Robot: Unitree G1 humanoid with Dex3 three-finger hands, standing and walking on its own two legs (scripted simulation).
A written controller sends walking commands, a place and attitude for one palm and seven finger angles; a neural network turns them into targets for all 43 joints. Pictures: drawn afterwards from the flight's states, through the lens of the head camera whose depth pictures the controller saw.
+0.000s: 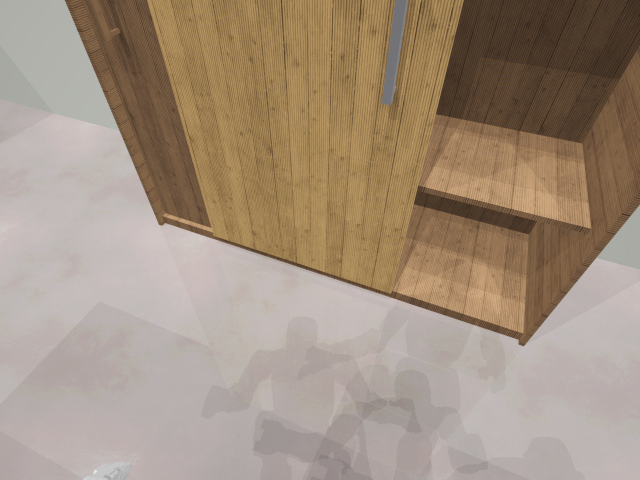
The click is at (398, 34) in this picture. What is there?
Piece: wardrobe's sliding door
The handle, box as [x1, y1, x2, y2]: [382, 0, 407, 104]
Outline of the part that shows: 407,0 395,0 382,97 382,103 390,104 392,101 392,96 395,90 394,83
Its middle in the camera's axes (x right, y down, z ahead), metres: +0.16 -0.43 +0.79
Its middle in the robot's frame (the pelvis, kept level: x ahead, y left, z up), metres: +0.90 -0.12 +0.20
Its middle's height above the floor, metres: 0.97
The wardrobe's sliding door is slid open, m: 0.47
